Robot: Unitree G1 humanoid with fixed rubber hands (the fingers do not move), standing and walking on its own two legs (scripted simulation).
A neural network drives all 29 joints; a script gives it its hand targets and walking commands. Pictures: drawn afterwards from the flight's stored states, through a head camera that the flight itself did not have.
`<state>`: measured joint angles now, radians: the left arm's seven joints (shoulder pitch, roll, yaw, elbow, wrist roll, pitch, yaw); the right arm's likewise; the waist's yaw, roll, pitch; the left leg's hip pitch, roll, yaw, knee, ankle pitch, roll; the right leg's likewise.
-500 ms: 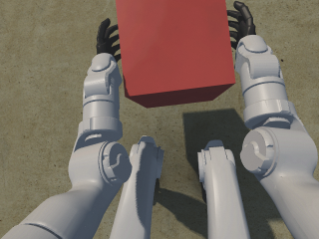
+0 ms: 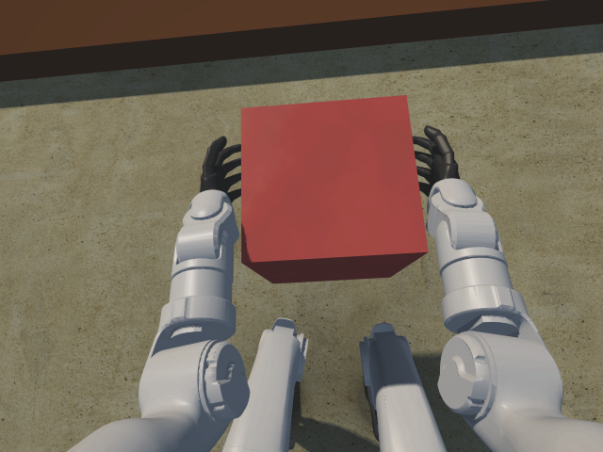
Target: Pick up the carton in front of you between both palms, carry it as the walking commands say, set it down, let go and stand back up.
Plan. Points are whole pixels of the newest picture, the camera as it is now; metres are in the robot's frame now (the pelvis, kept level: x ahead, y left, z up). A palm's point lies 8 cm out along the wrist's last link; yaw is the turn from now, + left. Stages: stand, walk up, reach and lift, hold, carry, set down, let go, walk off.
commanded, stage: reach and lift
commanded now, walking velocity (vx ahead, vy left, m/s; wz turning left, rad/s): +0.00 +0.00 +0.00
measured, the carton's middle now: (327, 206) +0.44 +0.02 -0.11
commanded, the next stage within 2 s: hold in 1.84 s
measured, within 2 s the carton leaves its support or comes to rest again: neither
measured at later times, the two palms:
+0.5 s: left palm (171, 175) +0.39 +0.16 +0.11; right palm (506, 172) +0.40 -0.14 +0.11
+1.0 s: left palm (102, 151) +0.36 +0.16 +0.21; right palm out of the picture +0.35 -0.14 +0.21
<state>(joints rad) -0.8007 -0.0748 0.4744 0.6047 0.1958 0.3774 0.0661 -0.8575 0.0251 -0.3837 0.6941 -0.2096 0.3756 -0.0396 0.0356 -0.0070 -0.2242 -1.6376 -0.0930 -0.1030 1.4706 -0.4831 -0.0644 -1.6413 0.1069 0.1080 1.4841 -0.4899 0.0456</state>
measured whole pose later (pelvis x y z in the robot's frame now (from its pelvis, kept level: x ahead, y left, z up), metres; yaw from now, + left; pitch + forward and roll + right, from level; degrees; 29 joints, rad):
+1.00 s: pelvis +0.07 +0.01 +0.19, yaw +0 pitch -3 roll +0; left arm -0.30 -0.16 0.29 0.41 0.29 0.60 0.01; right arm -0.29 0.16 -0.28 0.41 -0.28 0.61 0.00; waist 0.00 0.00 -0.05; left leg -0.19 -0.04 -0.14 0.46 -0.23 -0.01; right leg -0.19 0.04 0.15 0.46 -0.23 0.02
